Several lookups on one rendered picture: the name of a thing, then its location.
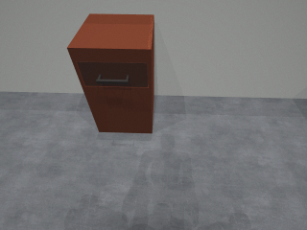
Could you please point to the cabinet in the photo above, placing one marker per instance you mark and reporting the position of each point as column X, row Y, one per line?
column 111, row 37

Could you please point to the handle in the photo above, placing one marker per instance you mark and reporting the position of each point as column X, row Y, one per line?
column 107, row 81

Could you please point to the drawer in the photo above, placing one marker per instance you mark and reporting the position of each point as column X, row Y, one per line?
column 114, row 70

